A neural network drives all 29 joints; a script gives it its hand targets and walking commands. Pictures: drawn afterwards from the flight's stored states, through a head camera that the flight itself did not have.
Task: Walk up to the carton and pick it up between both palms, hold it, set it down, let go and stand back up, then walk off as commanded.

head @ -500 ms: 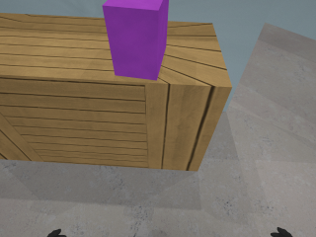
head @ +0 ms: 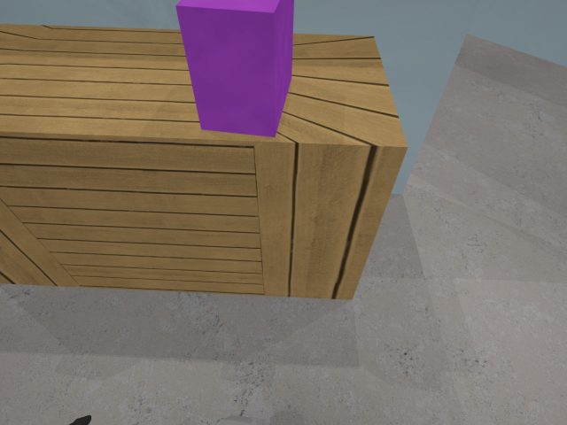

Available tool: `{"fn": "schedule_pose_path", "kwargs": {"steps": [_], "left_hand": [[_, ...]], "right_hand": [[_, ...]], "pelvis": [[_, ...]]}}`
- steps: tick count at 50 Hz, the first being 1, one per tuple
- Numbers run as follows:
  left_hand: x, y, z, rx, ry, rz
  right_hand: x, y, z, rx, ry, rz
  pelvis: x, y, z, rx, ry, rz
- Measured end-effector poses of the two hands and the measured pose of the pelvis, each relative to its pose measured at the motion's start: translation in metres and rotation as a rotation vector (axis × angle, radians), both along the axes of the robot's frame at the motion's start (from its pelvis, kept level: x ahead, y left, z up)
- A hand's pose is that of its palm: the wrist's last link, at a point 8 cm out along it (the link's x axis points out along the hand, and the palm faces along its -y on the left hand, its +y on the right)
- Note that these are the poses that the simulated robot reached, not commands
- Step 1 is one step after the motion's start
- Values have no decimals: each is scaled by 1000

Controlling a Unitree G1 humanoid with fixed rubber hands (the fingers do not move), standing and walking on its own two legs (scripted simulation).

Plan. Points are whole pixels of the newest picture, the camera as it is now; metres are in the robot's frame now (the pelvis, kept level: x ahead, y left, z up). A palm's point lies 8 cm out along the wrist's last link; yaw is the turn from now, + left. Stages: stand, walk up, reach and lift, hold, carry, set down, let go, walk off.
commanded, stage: walk off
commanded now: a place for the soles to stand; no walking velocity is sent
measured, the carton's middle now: (247, 50) +0.84 +0.14 +0.12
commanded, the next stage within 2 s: stand in 0.68 s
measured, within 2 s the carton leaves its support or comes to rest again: neither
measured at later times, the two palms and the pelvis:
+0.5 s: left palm out of the picture +0.05 +0.36 -0.11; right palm out of the picture +0.01 -0.25 -0.07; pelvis -0.03 +0.04 +0.01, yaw +0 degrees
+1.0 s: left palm out of the picture +0.09 +0.29 -0.08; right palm out of the picture +0.14 -0.29 -0.08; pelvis +0.00 +0.00 +0.02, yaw +0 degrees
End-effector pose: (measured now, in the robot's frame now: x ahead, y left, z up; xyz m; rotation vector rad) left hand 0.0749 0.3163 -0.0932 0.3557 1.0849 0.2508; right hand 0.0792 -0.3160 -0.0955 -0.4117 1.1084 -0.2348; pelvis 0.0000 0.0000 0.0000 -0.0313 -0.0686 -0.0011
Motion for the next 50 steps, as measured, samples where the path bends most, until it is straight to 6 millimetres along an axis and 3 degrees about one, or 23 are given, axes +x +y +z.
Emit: {"fn": "schedule_pose_path", "kwargs": {"steps": [7,11,16,20,26,31,36,42,46,50], "left_hand": [[-8,-14,-7,-74,-12,11],[-10,-10,-16,-113,-24,-6],[-12,16,-31,-124,-17,-13],[-15,36,-26,-110,-15,10],[-24,45,-14,-92,26,-11],[-31,35,-9,-84,58,11],[-29,12,-5,-50,18,39],[-20,-21,6,-56,16,19],[-4,-30,10,-75,-5,16],[15,-30,17,-79,-31,1]], "right_hand": [[12,12,18,6,-99,11],[8,29,24,-3,-116,28],[-20,53,23,-11,-92,6],[-50,69,27,3,-23,-6],[-66,67,29,-7,65,-2],[-45,44,24,-15,31,6],[0,18,10,6,-36,22],[49,18,8,65,-115,46],[59,24,9,96,-99,58],[57,26,13,104,-87,56]], "pelvis": [[-6,9,6,17,4,4],[-14,22,4,7,13,12],[-27,40,-2,38,-4,-22],[-27,40,7,28,-12,-5],[-28,37,15,3,4,-8],[-17,25,11,16,24,-16],[-5,7,2,6,20,7],[-2,3,11,13,2,29],[0,3,17,32,-7,22],[0,3,24,39,-11,10]]}}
